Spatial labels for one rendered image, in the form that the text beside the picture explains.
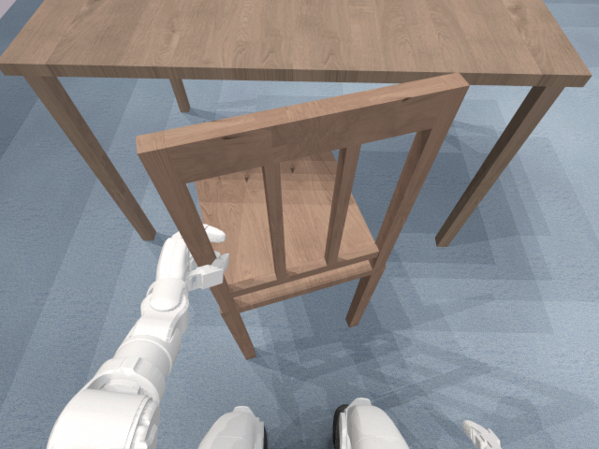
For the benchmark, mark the right robot shin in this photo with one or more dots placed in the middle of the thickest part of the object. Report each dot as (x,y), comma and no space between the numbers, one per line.
(359,401)

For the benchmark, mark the left robot forearm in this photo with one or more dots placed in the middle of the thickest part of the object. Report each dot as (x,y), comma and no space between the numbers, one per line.
(145,358)

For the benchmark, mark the left robot shin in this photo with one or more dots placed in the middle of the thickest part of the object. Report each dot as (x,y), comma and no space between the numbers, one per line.
(242,409)

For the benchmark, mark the table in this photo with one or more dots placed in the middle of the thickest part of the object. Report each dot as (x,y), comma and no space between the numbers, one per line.
(489,42)

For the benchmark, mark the robot left upper arm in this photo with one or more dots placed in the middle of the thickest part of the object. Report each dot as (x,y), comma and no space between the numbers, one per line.
(99,419)

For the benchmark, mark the robot shin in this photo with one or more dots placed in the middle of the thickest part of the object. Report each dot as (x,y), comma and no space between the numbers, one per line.
(242,409)
(359,401)

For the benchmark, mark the chair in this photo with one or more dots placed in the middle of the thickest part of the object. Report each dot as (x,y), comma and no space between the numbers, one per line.
(270,182)

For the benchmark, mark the right robot hand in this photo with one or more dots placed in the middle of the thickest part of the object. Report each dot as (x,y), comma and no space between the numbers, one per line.
(482,438)

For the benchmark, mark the left robot hand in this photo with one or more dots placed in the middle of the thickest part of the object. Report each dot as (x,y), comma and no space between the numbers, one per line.
(175,260)

